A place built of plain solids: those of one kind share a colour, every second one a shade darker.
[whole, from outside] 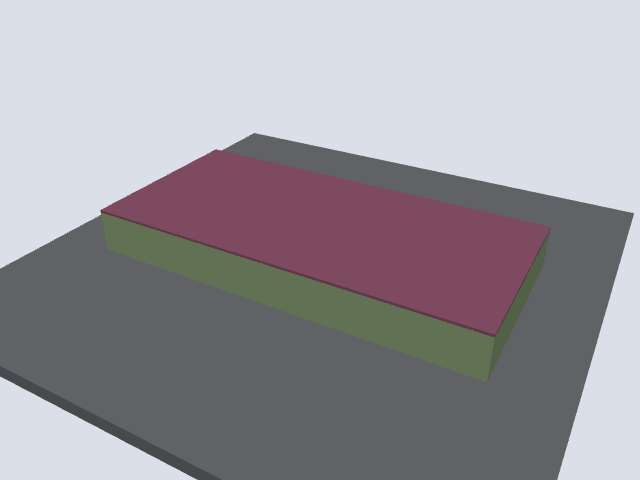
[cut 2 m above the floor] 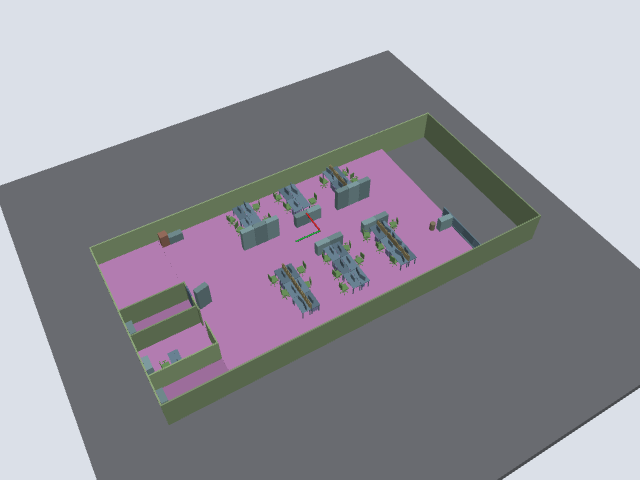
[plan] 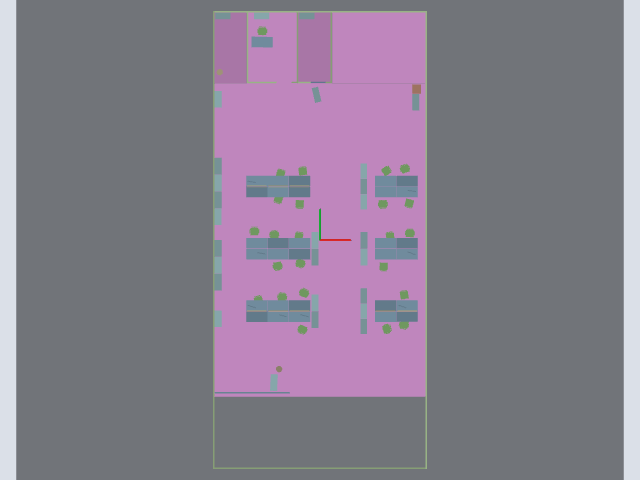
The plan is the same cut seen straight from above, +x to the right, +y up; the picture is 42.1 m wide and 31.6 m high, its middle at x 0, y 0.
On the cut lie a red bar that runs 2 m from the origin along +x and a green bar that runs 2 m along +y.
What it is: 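One storey of an office; an open floor with rows of desks, a band of small rooms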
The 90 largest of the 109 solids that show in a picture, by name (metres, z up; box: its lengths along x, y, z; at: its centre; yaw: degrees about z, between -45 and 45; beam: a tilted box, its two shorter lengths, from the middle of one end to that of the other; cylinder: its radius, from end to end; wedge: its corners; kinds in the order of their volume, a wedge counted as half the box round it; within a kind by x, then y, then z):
{
 "floor_1": {"box": [2.12, 4.65, 0.73], "at": [-5.89, 12.65, 0.32]},
 "floor_2": {"box": [3.2, 4.65, 0.73], "at": [-3.13, 12.65, 0.32]},
 "floor_3": {"box": [2.12, 4.65, 0.73], "at": [-0.36, 12.65, 0.32]},
 "floor_4": {"box": [13.9, 20.65, 0.73], "at": [0.0, 0.0, 0.32]},
 "floor_5": {"box": [6.15, 4.65, 0.73], "at": [3.87, 12.65, 0.32]},
 "roof_1": {"box": [14.1, 30.15, 0.2], "at": [0.0, 0.0, 3.38]},
 "wall_1": {"box": [0.1, 30.15, 3.33], "at": [-7.0, 0.0, 1.62]},
 "wall_2": {"box": [0.1, 4.65, 2.6], "at": [-4.78, 12.65, 1.98]},
 "wall_3": {"box": [1.86, 0.1, 2.6], "at": [-3.8, 10.38, 1.98]},
 "wall_4": {"box": [0.34, 0.1, 2.6], "at": [-1.7, 10.38, 1.98]},
 "wall_5": {"box": [0.1, 4.65, 2.6], "at": [-1.48, 12.65, 1.98]},
 "wall_6": {"box": [13.9, 0.1, 3.33], "at": [0.0, -15.03, 1.62]},
 "wall_7": {"box": [13.9, 0.1, 3.33], "at": [0.0, 15.03, 1.62]},
 "wall_8": {"box": [0.1, 4.65, 2.6], "at": [0.75, 12.65, 1.98]},
 "wall_9": {"box": [0.1, 30.15, 3.33], "at": [7.0, 0.0, 1.62]},
 "cabinet_1": {"box": [0.47, 1.1, 1.12], "at": [-6.71, -5.18, 1.24]},
 "cabinet_2": {"box": [0.47, 1.1, 1.12], "at": [-6.71, 1.53, 1.24]},
 "cabinet_3": {"box": [0.47, 1.1, 1.12], "at": [-6.71, 2.64, 1.24]},
 "cabinet_4": {"box": [0.47, 1.1, 1.12], "at": [-6.71, 3.75, 1.24]},
 "cabinet_5": {"box": [0.47, 1.1, 1.12], "at": [-6.71, 4.86, 1.24]},
 "cabinet_6": {"box": [0.47, 1.1, 0.75], "at": [-6.7, -2.77, 1.06]},
 "cabinet_7": {"box": [0.47, 1.1, 0.75], "at": [-6.7, -1.66, 1.06]},
 "cabinet_8": {"box": [0.47, 1.1, 0.75], "at": [-6.7, -0.55, 1.06]},
 "cabinet_9": {"box": [0.47, 1.1, 0.75], "at": [-6.7, 9.26, 1.06]},
 "cabinet_10": {"box": [1.0, 0.43, 1.96], "at": [-6.39, 14.75, 1.66]},
 "cabinet_11": {"box": [1.0, 0.43, 1.96], "at": [-3.84, 14.75, 1.66]},
 "cabinet_12": {"box": [0.47, 1.1, 1.12], "at": [-3.03, -9.39, 1.24], "yaw": -2.2},
 "cabinet_13": {"box": [1.0, 0.43, 1.96], "at": [-0.87, 14.75, 1.66]},
 "cabinet_14": {"box": [0.47, 1.1, 1.12], "at": [-0.33, -5.24, 1.24]},
 "cabinet_15": {"box": [0.47, 1.1, 1.12], "at": [-0.33, -4.13, 1.24]},
 "cabinet_16": {"box": [0.47, 1.1, 1.12], "at": [-0.33, -1.14, 1.24]},
 "cabinet_17": {"box": [0.47, 1.1, 1.12], "at": [-0.33, -0.03, 1.24]},
 "cabinet_18": {"box": [0.43, 1.0, 1.96], "at": [-0.22, 9.56, 1.66], "yaw": 13.1},
 "cabinet_19": {"box": [0.43, 1.0, 1.96], "at": [2.88, -5.7, 1.66]},
 "cabinet_20": {"box": [0.43, 1.0, 1.96], "at": [2.88, -4.69, 1.66]},
 "cabinet_21": {"box": [0.43, 1.0, 1.96], "at": [2.88, -3.68, 1.66]},
 "cabinet_22": {"box": [0.43, 1.0, 1.96], "at": [2.88, 2.51, 1.66]},
 "cabinet_23": {"box": [0.43, 1.0, 1.96], "at": [2.88, 3.52, 1.66]},
 "cabinet_24": {"box": [0.43, 1.0, 1.96], "at": [2.88, 4.53, 1.66]},
 "cabinet_25": {"box": [0.47, 1.1, 1.12], "at": [2.9, -1.14, 1.24]},
 "cabinet_26": {"box": [0.47, 1.1, 1.12], "at": [2.9, -0.03, 1.24]},
 "cabinet_27": {"box": [0.47, 1.1, 0.75], "at": [6.3, 9.07, 1.06]},
 "desk_1": {"box": [1.4, 0.7, 0.032], "at": [-4.16, -5.04, 1.41]},
 "desk_2": {"box": [1.4, 0.7, 0.032], "at": [-4.16, -4.32, 1.41]},
 "desk_3": {"box": [1.4, 0.7, 0.032], "at": [-4.16, -0.94, 1.41]},
 "desk_4": {"box": [1.4, 0.7, 0.032], "at": [-4.16, -0.22, 1.41]},
 "desk_5": {"box": [1.4, 0.7, 0.032], "at": [-4.16, 3.17, 1.41]},
 "desk_6": {"box": [1.4, 0.7, 0.032], "at": [-4.16, 3.89, 1.41]},
 "desk_7": {"box": [1.4, 0.7, 0.032], "at": [-3.81, 13.03, 1.41], "yaw": -1.2},
 "desk_8": {"box": [1.4, 0.7, 0.032], "at": [-2.75, -5.04, 1.41]},
 "desk_9": {"box": [1.4, 0.7, 0.032], "at": [-2.75, -4.32, 1.41]},
 "desk_10": {"box": [1.4, 0.7, 0.032], "at": [-2.75, -0.94, 1.41]},
 "desk_11": {"box": [1.4, 0.7, 0.032], "at": [-2.75, -0.22, 1.41]},
 "desk_12": {"box": [1.4, 0.7, 0.032], "at": [-2.75, 3.17, 1.41]},
 "desk_13": {"box": [1.4, 0.7, 0.032], "at": [-2.75, 3.89, 1.41]},
 "desk_14": {"box": [1.4, 0.7, 0.032], "at": [-1.34, -5.04, 1.41]},
 "desk_15": {"box": [1.4, 0.7, 0.032], "at": [-1.34, -4.32, 1.41]},
 "desk_16": {"box": [1.4, 0.7, 0.032], "at": [-1.34, -0.94, 1.41]},
 "desk_17": {"box": [1.4, 0.7, 0.032], "at": [-1.34, -0.22, 1.41]},
 "desk_18": {"box": [1.4, 0.7, 0.032], "at": [-1.34, 3.17, 1.41]},
 "desk_19": {"box": [1.4, 0.7, 0.032], "at": [-1.34, 3.89, 1.41]},
 "desk_20": {"box": [1.4, 0.7, 0.032], "at": [4.33, -5.04, 1.41]},
 "desk_21": {"box": [1.4, 0.7, 0.032], "at": [4.33, -4.32, 1.41]},
 "desk_22": {"box": [1.4, 0.7, 0.032], "at": [4.33, -0.94, 1.41]},
 "desk_23": {"box": [1.4, 0.7, 0.032], "at": [4.33, -0.22, 1.41]},
 "desk_24": {"box": [1.4, 0.7, 0.032], "at": [4.33, 3.17, 1.41]},
 "desk_25": {"box": [1.4, 0.7, 0.032], "at": [4.33, 3.89, 1.41]},
 "desk_26": {"box": [1.4, 0.7, 0.032], "at": [5.74, -5.04, 1.41]},
 "desk_27": {"box": [1.4, 0.7, 0.032], "at": [5.74, -4.32, 1.41]},
 "desk_28": {"box": [1.4, 0.7, 0.032], "at": [5.74, -0.94, 1.41]},
 "desk_29": {"box": [1.4, 0.7, 0.032], "at": [5.74, -0.22, 1.41]},
 "desk_30": {"box": [1.4, 0.7, 0.032], "at": [5.74, 3.17, 1.41]},
 "desk_31": {"box": [1.4, 0.7, 0.032], "at": [5.74, 3.89, 1.41]},
 "copier_1": {"box": [0.59, 0.61, 1.12], "at": [6.36, 9.94, 1.24]},
 "officechair_1": {"box": [0.54, 0.49, 0.08], "at": [-2.73, 2.71, 1.17], "yaw": -16.8},
 "officechair_2": {"box": [0.54, 0.49, 0.08], "at": [-2.59, 4.35, 1.19], "yaw": -16.4},
 "officechair_3": {"box": [0.54, 0.49, 0.08], "at": [-1.39, 0.22, 1.17], "yaw": -9.8},
 "officechair_4": {"box": [0.54, 0.49, 0.08], "at": [-1.33, 2.38, 1.15], "yaw": -1.9},
 "officechair_5": {"box": [0.54, 0.49, 0.08], "at": [-1.13, 4.52, 1.18], "yaw": 6.6},
 "officechair_6": {"box": [0.54, 0.49, 0.08], "at": [4.19, -1.74, 1.19], "yaw": -2.2},
 "officechair_7": {"box": [0.49, 0.54, 0.08], "at": [4.35, 4.54, 1.17], "yaw": 32.9},
 "officechair_8": {"box": [0.54, 0.49, 0.08], "at": [4.62, 0.23, 1.17], "yaw": 6.7},
 "officechair_9": {"box": [0.54, 0.49, 0.08], "at": [5.55, -3.64, 1.24], "yaw": 8.8},
 "officechair_10": {"box": [0.54, 0.49, 0.08], "at": [5.88, 2.43, 1.21], "yaw": -15.5},
 "door_1": {"box": [0.97, 0.1, 2.05], "at": [-0.13, 10.38, 1.71]},
 "guard_1": {"box": [1.16, 0.03, 0.83], "at": [-5.07, -10.06, 1.22]},
 "guard_2": {"box": [4.95, 0.1, 0.12], "at": [-4.46, -10.06, 0.74]},
 "guard_3": {"box": [4.95, 0.1, 0.05], "at": [-4.46, -10.06, 1.66]},
 "guard_4": {"box": [1.16, 0.03, 0.83], "at": [-3.85, -10.06, 1.22]},
 "bin_1": {"cylinder": 0.21, "from": [-2.69, -8.5, 0.68], "to": [-2.69, -8.5, 1.35]}
}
